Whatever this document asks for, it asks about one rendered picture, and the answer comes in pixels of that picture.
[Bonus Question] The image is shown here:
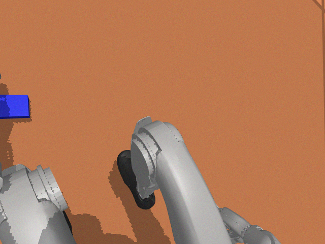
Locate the right robot hand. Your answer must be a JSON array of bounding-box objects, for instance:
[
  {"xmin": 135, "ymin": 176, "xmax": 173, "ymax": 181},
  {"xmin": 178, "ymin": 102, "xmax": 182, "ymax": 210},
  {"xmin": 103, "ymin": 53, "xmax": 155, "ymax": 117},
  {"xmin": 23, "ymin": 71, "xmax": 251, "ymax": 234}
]
[{"xmin": 217, "ymin": 206, "xmax": 252, "ymax": 244}]

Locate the left robot foot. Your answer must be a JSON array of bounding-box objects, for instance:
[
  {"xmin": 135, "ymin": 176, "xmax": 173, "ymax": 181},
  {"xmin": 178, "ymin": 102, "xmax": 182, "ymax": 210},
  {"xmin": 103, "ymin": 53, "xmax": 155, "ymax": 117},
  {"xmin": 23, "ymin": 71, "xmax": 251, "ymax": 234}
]
[{"xmin": 62, "ymin": 211, "xmax": 73, "ymax": 234}]

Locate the small box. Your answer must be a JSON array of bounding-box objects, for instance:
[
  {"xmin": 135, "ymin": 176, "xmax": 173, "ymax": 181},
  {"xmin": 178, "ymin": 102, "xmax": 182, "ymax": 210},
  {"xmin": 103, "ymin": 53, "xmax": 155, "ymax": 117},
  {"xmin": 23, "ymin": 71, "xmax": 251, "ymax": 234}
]
[{"xmin": 0, "ymin": 95, "xmax": 30, "ymax": 119}]

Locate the right robot arm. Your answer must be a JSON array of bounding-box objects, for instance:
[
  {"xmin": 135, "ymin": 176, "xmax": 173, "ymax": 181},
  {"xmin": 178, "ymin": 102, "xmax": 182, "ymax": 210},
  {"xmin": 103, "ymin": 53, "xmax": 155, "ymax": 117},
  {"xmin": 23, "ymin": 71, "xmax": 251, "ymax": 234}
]
[{"xmin": 243, "ymin": 225, "xmax": 281, "ymax": 244}]

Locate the right robot foot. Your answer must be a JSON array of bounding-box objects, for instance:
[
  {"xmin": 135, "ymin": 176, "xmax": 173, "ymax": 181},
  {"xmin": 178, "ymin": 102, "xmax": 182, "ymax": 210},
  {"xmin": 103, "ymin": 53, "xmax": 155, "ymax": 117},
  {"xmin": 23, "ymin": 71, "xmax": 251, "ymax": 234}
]
[{"xmin": 117, "ymin": 150, "xmax": 155, "ymax": 209}]

